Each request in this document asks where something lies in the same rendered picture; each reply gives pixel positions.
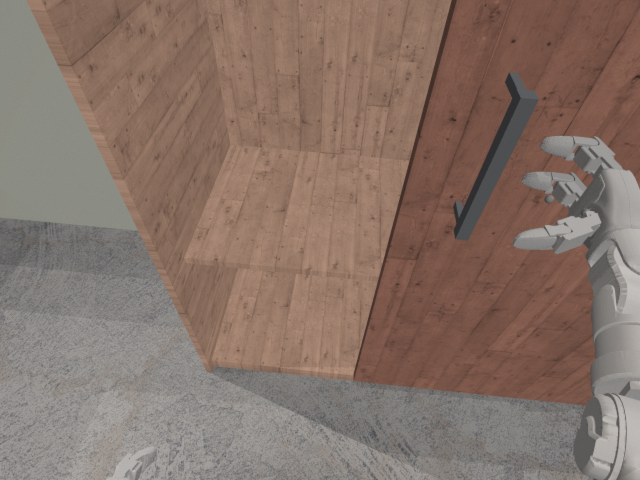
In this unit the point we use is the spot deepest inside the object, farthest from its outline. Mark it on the robot right hand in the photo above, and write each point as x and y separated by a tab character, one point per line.
613	196

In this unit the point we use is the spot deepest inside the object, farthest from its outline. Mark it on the robot right upper arm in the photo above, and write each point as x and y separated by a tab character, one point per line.
607	444

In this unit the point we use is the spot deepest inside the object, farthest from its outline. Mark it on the robot left hand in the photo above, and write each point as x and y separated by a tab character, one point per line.
131	466

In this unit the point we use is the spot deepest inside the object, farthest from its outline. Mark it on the handle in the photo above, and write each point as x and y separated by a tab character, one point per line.
517	115

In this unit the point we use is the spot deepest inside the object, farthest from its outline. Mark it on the wardrobe door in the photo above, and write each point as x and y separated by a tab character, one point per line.
481	316

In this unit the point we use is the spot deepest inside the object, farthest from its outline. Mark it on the right robot forearm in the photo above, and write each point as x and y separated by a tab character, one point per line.
614	261

